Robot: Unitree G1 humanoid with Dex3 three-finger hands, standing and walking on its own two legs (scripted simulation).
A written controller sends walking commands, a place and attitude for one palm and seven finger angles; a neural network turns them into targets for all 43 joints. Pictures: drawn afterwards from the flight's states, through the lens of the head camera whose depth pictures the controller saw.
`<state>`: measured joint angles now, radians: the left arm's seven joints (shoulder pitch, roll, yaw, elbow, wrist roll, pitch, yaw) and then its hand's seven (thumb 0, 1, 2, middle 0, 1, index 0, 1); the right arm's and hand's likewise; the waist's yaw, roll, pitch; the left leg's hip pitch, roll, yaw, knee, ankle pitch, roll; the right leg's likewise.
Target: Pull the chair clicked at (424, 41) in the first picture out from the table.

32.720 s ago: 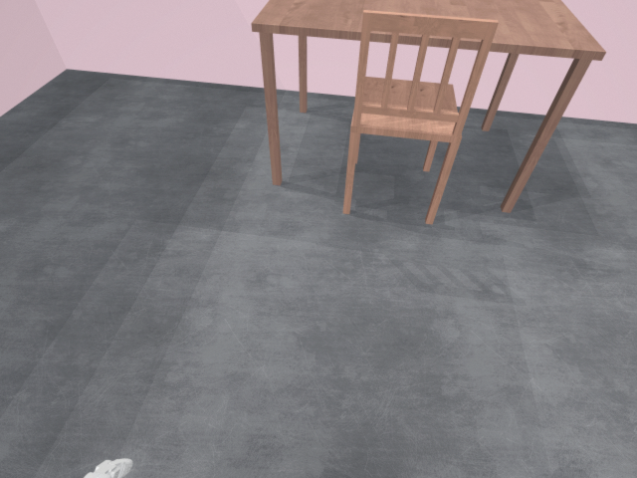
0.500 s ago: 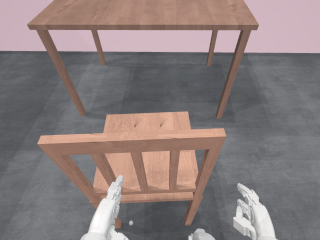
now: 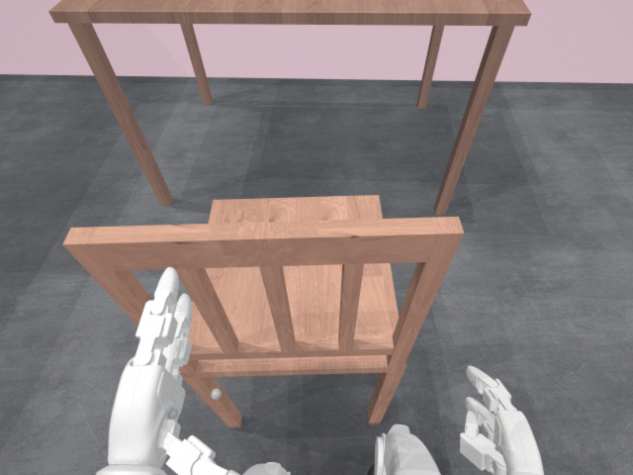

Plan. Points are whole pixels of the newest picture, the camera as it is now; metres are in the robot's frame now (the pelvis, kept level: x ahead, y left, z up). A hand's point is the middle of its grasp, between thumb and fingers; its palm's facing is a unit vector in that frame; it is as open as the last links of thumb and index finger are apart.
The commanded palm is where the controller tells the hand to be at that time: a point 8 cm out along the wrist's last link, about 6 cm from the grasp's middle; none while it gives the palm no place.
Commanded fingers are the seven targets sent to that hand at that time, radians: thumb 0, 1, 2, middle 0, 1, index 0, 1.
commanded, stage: draw the hand back to the body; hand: left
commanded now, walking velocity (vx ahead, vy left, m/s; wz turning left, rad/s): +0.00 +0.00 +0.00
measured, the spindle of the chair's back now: (280, 310) +0.33 +0.07 -0.01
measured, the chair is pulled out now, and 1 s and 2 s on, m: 0.65 0.65 0.65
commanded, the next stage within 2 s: step back with the hand held close in 1.26 s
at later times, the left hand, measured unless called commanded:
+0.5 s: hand (88, 363) +0.19 +0.20 +0.17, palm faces +0.31 -0.88 -0.36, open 14.8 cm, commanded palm +0.16 +0.25 +0.20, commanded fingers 0.00 0.25 0.58 -0.11 -0.17 -0.11 -0.17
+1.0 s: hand out of the picture +0.23 +0.27 +0.26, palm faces +0.54 -0.73 -0.42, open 8.2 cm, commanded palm +0.17 +0.30 +0.27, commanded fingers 0.00 0.90 0.90 -0.20 -0.30 -0.20 -0.30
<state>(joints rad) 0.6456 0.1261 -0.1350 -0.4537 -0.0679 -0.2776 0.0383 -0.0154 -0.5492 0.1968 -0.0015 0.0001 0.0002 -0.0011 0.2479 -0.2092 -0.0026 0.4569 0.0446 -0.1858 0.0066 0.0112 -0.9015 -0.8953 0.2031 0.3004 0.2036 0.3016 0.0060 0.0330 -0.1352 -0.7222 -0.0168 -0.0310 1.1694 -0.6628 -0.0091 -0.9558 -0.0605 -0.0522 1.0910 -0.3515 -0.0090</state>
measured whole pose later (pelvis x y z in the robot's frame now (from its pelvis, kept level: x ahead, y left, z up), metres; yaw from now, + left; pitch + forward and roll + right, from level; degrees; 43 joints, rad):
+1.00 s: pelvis +0.04 +0.00 +0.08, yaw +0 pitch -2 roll -1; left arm 0.50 0.34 0.39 -0.47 -0.07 -0.10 0.19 0.00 0.76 0.83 -0.19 -0.27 -0.19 -0.28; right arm 0.20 -0.23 -0.01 0.65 0.04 -0.21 -0.08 0.01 -0.90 -0.90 0.20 0.30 0.20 0.30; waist 0.07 0.09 0.02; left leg -0.08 0.01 -0.04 0.54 -0.43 -0.01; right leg -0.32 -0.03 -0.07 0.56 -0.20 0.00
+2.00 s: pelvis +0.00 +0.00 +0.07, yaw -1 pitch +1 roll +1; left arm 0.56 0.37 0.41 -0.50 -0.06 -0.10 0.18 0.01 0.88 0.89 -0.22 -0.30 -0.21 -0.30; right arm 0.17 -0.22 -0.01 0.59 0.04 -0.04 -0.10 0.01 -0.90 -0.89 0.20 0.30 0.20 0.30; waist 0.01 0.04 0.03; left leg -0.25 -0.02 -0.02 0.63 -0.40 0.00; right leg -0.47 -0.05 -0.05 0.58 -0.13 0.00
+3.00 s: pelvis -0.01 +0.00 +0.06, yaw -1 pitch +3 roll +1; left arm 0.59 0.44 0.50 -0.61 -0.04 -0.17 0.18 0.01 0.88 0.89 -0.22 -0.30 -0.21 -0.30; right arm 0.18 -0.18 -0.02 0.60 0.01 -0.08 -0.08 0.01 -0.90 -0.89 0.20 0.30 0.20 0.30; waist 0.00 -0.04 -0.01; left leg -0.35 -0.01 -0.02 0.74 -0.44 0.00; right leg -0.54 -0.03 -0.01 0.71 -0.21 0.01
